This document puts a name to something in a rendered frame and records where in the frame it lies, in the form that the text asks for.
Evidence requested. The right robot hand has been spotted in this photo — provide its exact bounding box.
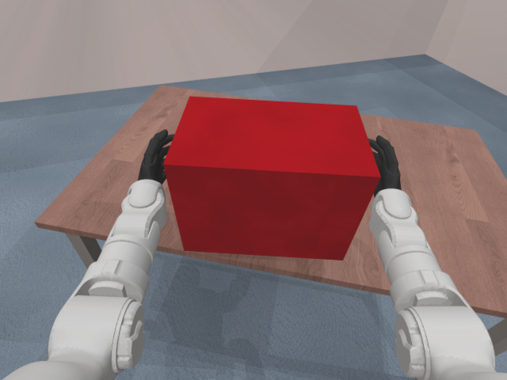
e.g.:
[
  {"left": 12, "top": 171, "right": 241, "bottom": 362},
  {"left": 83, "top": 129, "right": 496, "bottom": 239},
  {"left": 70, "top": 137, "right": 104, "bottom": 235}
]
[{"left": 368, "top": 135, "right": 402, "bottom": 197}]

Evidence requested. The left robot forearm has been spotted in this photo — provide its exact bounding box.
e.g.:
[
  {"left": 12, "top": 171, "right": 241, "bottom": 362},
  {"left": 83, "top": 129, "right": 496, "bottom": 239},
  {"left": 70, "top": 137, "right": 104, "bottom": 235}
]
[{"left": 48, "top": 179, "right": 167, "bottom": 358}]

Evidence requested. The carton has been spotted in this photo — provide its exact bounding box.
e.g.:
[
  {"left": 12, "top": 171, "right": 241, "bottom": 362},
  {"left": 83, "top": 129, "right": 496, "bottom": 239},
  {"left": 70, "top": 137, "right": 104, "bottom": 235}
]
[{"left": 163, "top": 97, "right": 381, "bottom": 260}]

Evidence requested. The table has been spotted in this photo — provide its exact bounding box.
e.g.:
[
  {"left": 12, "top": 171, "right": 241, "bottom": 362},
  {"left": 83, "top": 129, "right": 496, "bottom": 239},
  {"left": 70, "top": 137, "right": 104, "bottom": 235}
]
[{"left": 34, "top": 85, "right": 507, "bottom": 380}]

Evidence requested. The robot left upper arm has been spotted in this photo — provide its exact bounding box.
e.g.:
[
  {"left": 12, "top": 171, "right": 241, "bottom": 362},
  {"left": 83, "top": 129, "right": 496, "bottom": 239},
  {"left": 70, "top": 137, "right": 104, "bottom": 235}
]
[{"left": 3, "top": 295, "right": 145, "bottom": 380}]

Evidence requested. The robot right upper arm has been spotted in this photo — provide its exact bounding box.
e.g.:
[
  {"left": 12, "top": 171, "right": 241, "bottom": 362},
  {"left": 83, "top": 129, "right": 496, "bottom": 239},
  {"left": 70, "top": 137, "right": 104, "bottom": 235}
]
[{"left": 395, "top": 306, "right": 507, "bottom": 380}]

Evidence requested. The right robot forearm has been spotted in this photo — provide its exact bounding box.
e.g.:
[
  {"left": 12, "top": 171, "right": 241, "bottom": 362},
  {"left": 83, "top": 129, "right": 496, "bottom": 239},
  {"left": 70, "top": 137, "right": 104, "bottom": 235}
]
[{"left": 369, "top": 188, "right": 495, "bottom": 369}]

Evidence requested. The left robot hand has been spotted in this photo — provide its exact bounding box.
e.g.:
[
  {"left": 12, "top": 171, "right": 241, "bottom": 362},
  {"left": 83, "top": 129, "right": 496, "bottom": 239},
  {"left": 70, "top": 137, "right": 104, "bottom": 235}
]
[{"left": 138, "top": 129, "right": 175, "bottom": 184}]

